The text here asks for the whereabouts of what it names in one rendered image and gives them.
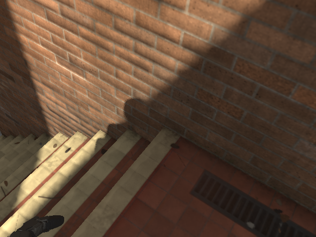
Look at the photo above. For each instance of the left robot hand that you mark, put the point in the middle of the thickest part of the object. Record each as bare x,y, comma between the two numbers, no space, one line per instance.
38,225

